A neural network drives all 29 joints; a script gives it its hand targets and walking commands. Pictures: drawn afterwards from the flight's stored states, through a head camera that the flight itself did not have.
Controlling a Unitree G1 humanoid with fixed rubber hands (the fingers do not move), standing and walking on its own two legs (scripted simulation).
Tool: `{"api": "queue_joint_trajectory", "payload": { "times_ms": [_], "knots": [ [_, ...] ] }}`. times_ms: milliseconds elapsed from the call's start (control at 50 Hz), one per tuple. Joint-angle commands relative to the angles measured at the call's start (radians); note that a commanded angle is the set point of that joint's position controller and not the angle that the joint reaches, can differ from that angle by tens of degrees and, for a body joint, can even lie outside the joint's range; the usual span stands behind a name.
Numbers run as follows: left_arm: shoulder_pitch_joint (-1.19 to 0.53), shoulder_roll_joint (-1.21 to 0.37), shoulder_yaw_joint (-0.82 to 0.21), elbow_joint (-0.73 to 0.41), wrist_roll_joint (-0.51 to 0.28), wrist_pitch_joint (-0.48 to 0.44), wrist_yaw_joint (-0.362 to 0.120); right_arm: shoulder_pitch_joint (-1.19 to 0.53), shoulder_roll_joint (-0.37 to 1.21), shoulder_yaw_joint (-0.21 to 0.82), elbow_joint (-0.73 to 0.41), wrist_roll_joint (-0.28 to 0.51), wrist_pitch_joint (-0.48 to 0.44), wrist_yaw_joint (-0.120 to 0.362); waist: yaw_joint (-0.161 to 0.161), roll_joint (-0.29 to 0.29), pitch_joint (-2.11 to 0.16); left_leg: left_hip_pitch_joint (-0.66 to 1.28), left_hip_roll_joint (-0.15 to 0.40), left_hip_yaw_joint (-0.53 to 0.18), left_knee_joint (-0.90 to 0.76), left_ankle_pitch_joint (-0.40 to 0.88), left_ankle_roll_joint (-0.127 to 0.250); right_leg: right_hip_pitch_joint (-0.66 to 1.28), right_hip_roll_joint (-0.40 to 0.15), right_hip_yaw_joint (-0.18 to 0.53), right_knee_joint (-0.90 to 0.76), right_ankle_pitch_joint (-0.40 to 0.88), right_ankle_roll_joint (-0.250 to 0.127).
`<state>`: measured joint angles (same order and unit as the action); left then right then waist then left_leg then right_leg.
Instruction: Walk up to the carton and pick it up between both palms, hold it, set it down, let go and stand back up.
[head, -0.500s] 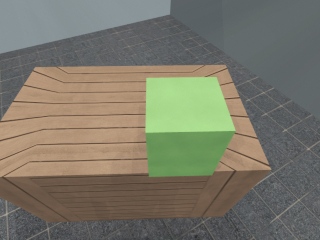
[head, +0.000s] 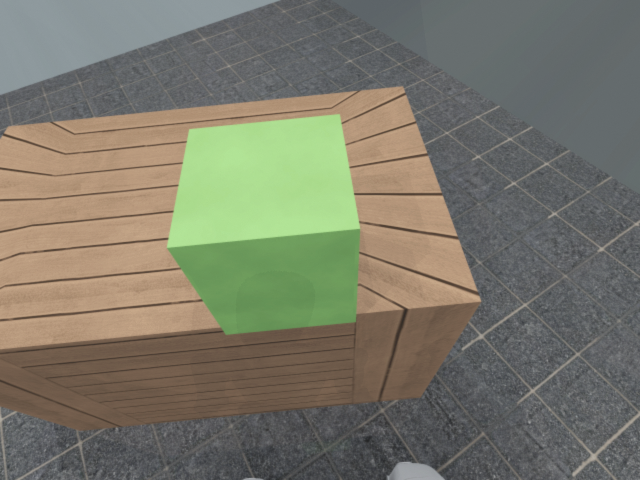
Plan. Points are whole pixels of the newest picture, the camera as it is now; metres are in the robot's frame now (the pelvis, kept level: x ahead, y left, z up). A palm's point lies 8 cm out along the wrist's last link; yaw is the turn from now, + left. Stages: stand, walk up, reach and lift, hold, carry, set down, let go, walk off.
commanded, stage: walk up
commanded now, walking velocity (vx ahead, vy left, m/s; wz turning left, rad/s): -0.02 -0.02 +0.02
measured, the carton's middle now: (278, 232) +0.45 +0.05 +0.01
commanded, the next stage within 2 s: none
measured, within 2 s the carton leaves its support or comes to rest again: neither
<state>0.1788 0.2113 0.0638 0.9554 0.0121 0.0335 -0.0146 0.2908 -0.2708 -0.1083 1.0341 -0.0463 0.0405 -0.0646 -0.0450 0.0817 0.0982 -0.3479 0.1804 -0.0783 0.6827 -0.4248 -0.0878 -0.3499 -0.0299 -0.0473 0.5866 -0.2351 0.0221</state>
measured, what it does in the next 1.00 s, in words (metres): steps on the spot: left foot, then left foot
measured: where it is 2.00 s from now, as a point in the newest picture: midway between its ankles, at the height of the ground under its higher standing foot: outside the picture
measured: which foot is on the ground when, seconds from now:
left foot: up 0.00-0.36, down 0.38-0.48, up 0.50-0.68, down 0.70-1.00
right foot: down 0.00-1.00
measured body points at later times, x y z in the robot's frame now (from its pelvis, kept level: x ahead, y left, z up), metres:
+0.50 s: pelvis +0.00 -0.06 +0.02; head +0.02 -0.06 +0.46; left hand +0.03 +0.17 -0.14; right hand -0.01 -0.28 -0.15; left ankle -0.04 +0.05 -0.72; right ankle +0.03 -0.14 -0.72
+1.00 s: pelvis +0.00 +0.02 +0.02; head +0.01 +0.02 +0.47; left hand -0.02 +0.23 -0.14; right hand +0.02 -0.20 -0.14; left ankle -0.01 +0.12 -0.72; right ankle +0.00 -0.13 -0.72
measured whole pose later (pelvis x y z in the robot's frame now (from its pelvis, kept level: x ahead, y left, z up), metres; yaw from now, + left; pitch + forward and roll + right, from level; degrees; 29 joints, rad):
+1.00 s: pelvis +0.00 +0.02 +0.02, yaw +2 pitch +0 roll +0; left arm 0.29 0.13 0.01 1.14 0.01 0.00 0.02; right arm 0.28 -0.13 -0.04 1.08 -0.01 -0.03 -0.04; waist 0.00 -0.01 0.02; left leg -0.15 -0.02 0.03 0.38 -0.22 0.03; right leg -0.17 -0.08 -0.05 0.40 -0.22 0.05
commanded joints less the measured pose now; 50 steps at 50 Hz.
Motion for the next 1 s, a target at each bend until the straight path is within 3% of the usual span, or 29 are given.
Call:
{"api": "queue_joint_trajectory", "payload": {
  "times_ms": [0, 40, 80, 140, 200, 240, 260, 300, 340, 360, 380, 400, 440, 480, 500, 520, 540, 560, 580, 620, 640, 660, 680, 700, 720, 780, 820, 900, 980],
  "knots": [
    [0.100, 0.175, 0.004, -0.025, 0.025, -0.036, 0.016, 0.061, -0.024, 0.009, -0.046, 0.041, 0.009, 0.024, 0.070, -0.257, -0.092, -0.148, -0.113, -0.009, 0.336, -0.138, 0.096, 0.079, -0.358, 0.379, -0.390, 0.047, -0.144],
    [0.008, 0.128, -0.022, -0.027, 0.019, -0.051, 0.024, 0.107, 0.018, 0.020, -0.004, 0.030, 0.010, 0.051, 0.017, -0.216, -0.096, -0.089, -0.104, -0.001, 0.297, -0.016, 0.095, 0.106, -0.266, 0.274, -0.378, 0.056, -0.084],
    [0.000, 0.119, -0.025, -0.015, 0.009, -0.060, 0.033, 0.156, 0.036, 0.025, 0.017, 0.016, 0.009, 0.054, -0.001, -0.217, -0.130, -0.065, -0.119, 0.031, 0.255, 0.039, 0.094, 0.185, -0.264, 0.263, -0.350, 0.159, -0.095],
    [0.035, 0.065, -0.042, 0.000, 0.002, -0.064, 0.032, 0.078, 0.011, 0.021, 0.010, 0.012, 0.018, 0.052, 0.011, -0.236, -0.054, 0.015, -0.144, 0.046, 0.149, 0.049, 0.094, 0.073, -0.240, 0.260, -0.393, 0.073, -0.100],
    [0.057, 0.058, -0.043, 0.024, -0.009, -0.061, 0.043, 0.059, 0.055, 0.037, 0.023, 0.018, 0.020, 0.047, 0.016, -0.182, 0.004, 0.031, -0.149, 0.048, 0.037, 0.053, 0.087, 0.079, -0.236, 0.265, -0.425, 0.003, -0.102],
    [0.057, 0.075, -0.038, 0.027, 0.003, -0.051, 0.043, 0.077, 0.057, 0.040, 0.031, 0.028, 0.009, 0.037, 0.030, -0.215, -0.023, 0.085, -0.163, 0.075, -0.093, 0.023, 0.088, 0.091, -0.227, 0.265, -0.405, -0.084, -0.144],
    [0.066, 0.063, -0.039, 0.032, 0.005, -0.047, 0.043, 0.081, 0.044, 0.040, 0.038, 0.026, 0.004, 0.032, 0.031, -0.155, -0.041, 0.107, -0.164, 0.069, -0.161, 0.036, 0.093, 0.109, -0.237, 0.299, -0.398, -0.098, -0.147],
    [0.085, 0.062, -0.038, 0.056, -0.002, -0.044, 0.042, 0.102, 0.055, 0.048, 0.048, 0.026, -0.015, 0.026, 0.030, -0.181, -0.035, 0.194, -0.139, 0.057, -0.341, 0.215, 0.096, 0.079, -0.203, 0.258, -0.387, -0.049, -0.117],
    [0.078, 0.052, -0.036, 0.047, 0.001, -0.050, 0.040, 0.121, 0.016, 0.044, 0.059, 0.017, -0.034, 0.016, 0.039, -0.075, -0.094, 0.270, -0.079, -0.025, -0.374, 0.345, 0.117, 0.093, -0.176, 0.216, -0.311, 0.106, -0.083],
    [0.121, 0.111, -0.012, 0.030, -0.001, -0.054, 0.048, 0.131, -0.048, 0.025, 0.058, 0.025, -0.029, 0.012, 0.075, -0.024, -0.137, 0.250, -0.092, -0.004, -0.310, 0.327, 0.127, 0.124, -0.207, 0.231, -0.284, 0.092, -0.074],
    [0.107, 0.117, -0.006, 0.026, -0.002, -0.051, 0.051, 0.106, -0.020, 0.027, 0.055, 0.030, -0.026, 0.021, 0.075, 0.046, -0.099, 0.126, -0.103, 0.025, -0.259, 0.269, 0.123, 0.173, -0.215, 0.235, -0.294, 0.012, -0.092],
    [0.120, 0.133, 0.005, 0.030, 0.002, -0.048, 0.057, 0.072, -0.002, 0.032, 0.049, 0.023, -0.026, 0.027, 0.098, 0.050, -0.066, 0.052, -0.133, 0.040, -0.224, 0.231, 0.112, 0.214, -0.233, 0.262, -0.301, -0.002, -0.109],
    [0.196, 0.210, 0.031, 0.063, 0.007, -0.035, 0.075, 0.032, 0.028, 0.031, 0.007, 0.015, -0.022, 0.036, 0.112, -0.080, -0.070, -0.078, -0.164, 0.101, -0.057, 0.047, 0.074, 0.282, -0.372, 0.403, -0.350, -0.050, -0.191],
    [0.166, 0.175, 0.036, 0.064, 0.017, -0.025, 0.082, 0.055, 0.036, 0.027, -0.016, -0.001, -0.011, 0.041, 0.111, -0.232, -0.055, -0.123, -0.129, 0.063, 0.179, -0.091, 0.064, 0.208, -0.463, 0.458, -0.391, 0.021, -0.264],
    [0.143, 0.140, 0.028, 0.056, 0.014, -0.027, 0.083, 0.055, 0.047, 0.028, -0.020, 0.002, -0.009, 0.042, 0.103, -0.246, -0.062, -0.099, -0.111, 0.041, 0.219, -0.066, 0.061, 0.162, -0.444, 0.419, -0.390, 0.038, -0.264],
    [0.143, 0.089, 0.011, 0.051, 0.014, -0.031, 0.078, 0.033, 0.037, 0.019, -0.027, -0.005, -0.013, 0.044, 0.110, -0.196, -0.072, -0.058, -0.106, 0.045, 0.204, -0.048, 0.066, 0.102, -0.393, 0.375, -0.389, 0.021, -0.246],
    [0.084, 0.057, -0.003, 0.055, 0.013, -0.036, 0.069, 0.070, 0.099, 0.044, -0.014, 0.007, -0.019, 0.045, 0.057, -0.271, -0.091, 0.037, -0.103, 0.036, 0.129, -0.027, 0.077, 0.035, -0.308, 0.260, -0.396, -0.008, -0.209],
    [0.037, 0.016, -0.015, 0.076, 0.001, -0.028, 0.068, 0.094, 0.156, 0.059, -0.016, 0.014, -0.035, 0.051, 0.016, -0.279, -0.105, 0.142, -0.123, 0.067, -0.019, -0.005, 0.084, 0.000, -0.173, 0.112, -0.375, -0.031, -0.155],
    [0.000, 0.010, -0.018, 0.064, 0.003, -0.022, 0.061, 0.133, 0.159, 0.066, 0.005, 0.025, -0.043, 0.051, -0.004, -0.267, -0.118, 0.161, -0.144, 0.084, -0.117, 0.094, 0.084, 0.036, -0.113, 0.063, -0.340, -0.040, -0.115],
    [0.020, 0.031, -0.010, 0.063, 0.003, -0.016, 0.050, 0.179, 0.129, 0.067, 0.037, 0.025, -0.052, 0.035, 0.010, -0.179, -0.093, 0.181, -0.184, 0.145, -0.329, 0.319, 0.077, 0.091, -0.071, 0.012, -0.237, 0.036, -0.089],
    [0.068, 0.026, -0.014, 0.086, 0.006, -0.017, 0.042, 0.180, 0.100, 0.059, 0.033, 0.017, -0.051, 0.026, 0.026, -0.158, -0.102, 0.233, -0.171, 0.126, -0.367, 0.317, 0.079, 0.060, -0.083, 0.046, -0.208, 0.046, -0.084],
    [0.108, 0.028, -0.022, 0.088, -0.001, -0.019, 0.036, 0.173, 0.053, 0.061, 0.016, 0.017, -0.056, 0.017, 0.040, -0.132, -0.116, 0.266, -0.073, 0.003, -0.419, 0.306, 0.091, 0.030, -0.075, 0.043, -0.181, 0.021, -0.066],
    [0.164, -0.006, -0.027, 0.101, -0.008, -0.017, 0.032, 0.149, -0.013, 0.045, -0.004, 0.018, -0.056, 0.018, 0.075, 0.020, -0.111, 0.226, 0.043, -0.130, -0.468, 0.184, 0.108, 0.007, -0.030, -0.005, -0.144, -0.076, -0.042],
    [0.143, -0.012, -0.026, 0.093, -0.007, -0.009, 0.033, 0.082, -0.055, 0.040, -0.010, 0.027, -0.053, 0.021, 0.078, 0.138, -0.051, 0.013, 0.113, -0.214, -0.541, 0.006, 0.158, 0.111, -0.010, -0.010, -0.098, -0.109, -0.030],
    [0.137, -0.005, -0.022, 0.102, 0.007, -0.001, 0.033, 0.013, -0.055, 0.035, -0.013, 0.025, -0.050, 0.024, 0.097, 0.195, 0.043, -0.146, 0.091, -0.185, -0.577, -0.089, 0.167, 0.181, -0.037, 0.032, -0.031, -0.070, -0.026],
    [0.190, 0.032, -0.020, 0.141, 0.004, -0.011, 0.024, -0.024, 0.030, 0.063, -0.026, 0.024, -0.065, 0.025, 0.110, 0.148, 0.027, 0.026, -0.012, -0.051, -0.521, 0.135, 0.134, 0.138, -0.032, -0.006, -0.091, 0.026, -0.021],
    [0.186, 0.001, -0.028, 0.154, 0.007, -0.029, 0.031, 0.032, 0.032, 0.063, -0.011, 0.029, -0.069, 0.025, 0.082, 0.047, 0.022, 0.082, -0.019, -0.050, -0.451, 0.280, 0.135, 0.145, -0.045, 0.003, -0.178, 0.089, -0.015],
    [0.204, 0.029, -0.034, 0.175, 0.001, -0.049, 0.052, 0.105, 0.063, 0.060, 0.021, 0.032, -0.083, 0.030, 0.038, -0.047, -0.067, 0.214, -0.047, -0.020, -0.359, 0.560, 0.135, 0.203, -0.085, 0.019, -0.224, 0.226, 0.001],
    [0.162, -0.033, -0.052, 0.172, -0.005, -0.045, 0.046, 0.095, 0.043, 0.058, 0.039, 0.047, -0.074, 0.030, 0.039, -0.140, -0.059, 0.209, -0.070, -0.005, -0.391, 0.390, 0.126, 0.173, -0.072, 0.018, -0.242, 0.148, 0.004]
  ]
}}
